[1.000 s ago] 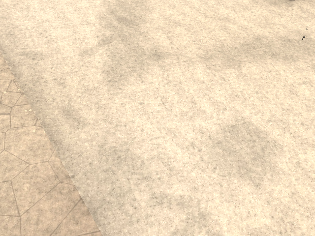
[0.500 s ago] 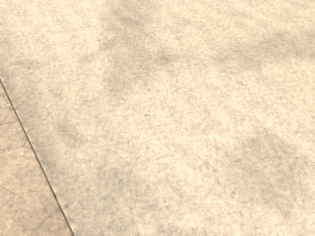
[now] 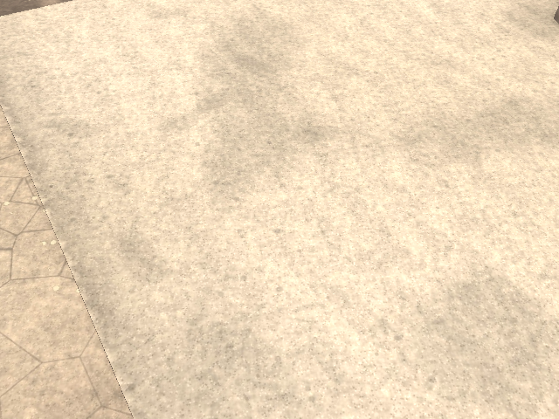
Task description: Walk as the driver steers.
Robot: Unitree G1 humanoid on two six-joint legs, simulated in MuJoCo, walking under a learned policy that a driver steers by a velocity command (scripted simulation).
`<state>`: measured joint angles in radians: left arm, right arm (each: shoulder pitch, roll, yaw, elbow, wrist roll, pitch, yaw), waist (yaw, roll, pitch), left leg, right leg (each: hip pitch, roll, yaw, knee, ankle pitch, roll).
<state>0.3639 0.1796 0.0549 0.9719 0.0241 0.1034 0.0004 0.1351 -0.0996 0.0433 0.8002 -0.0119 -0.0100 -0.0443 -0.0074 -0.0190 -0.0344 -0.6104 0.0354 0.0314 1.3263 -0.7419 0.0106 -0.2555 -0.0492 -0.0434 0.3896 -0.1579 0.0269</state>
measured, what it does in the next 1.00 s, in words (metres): walks ahead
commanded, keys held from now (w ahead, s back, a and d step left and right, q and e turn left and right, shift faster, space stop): no key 0.50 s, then w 0.50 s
